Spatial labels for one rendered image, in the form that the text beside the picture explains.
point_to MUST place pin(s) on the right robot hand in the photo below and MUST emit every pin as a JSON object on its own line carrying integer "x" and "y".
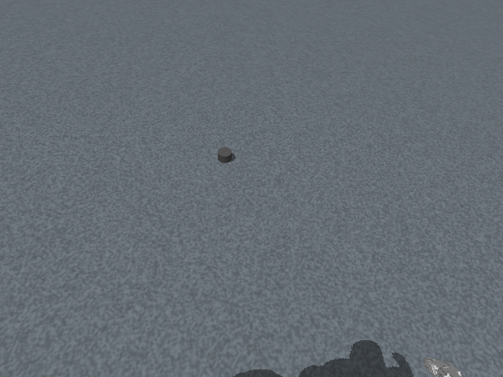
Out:
{"x": 440, "y": 369}

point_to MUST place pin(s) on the tin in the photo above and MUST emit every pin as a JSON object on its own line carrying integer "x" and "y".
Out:
{"x": 224, "y": 155}

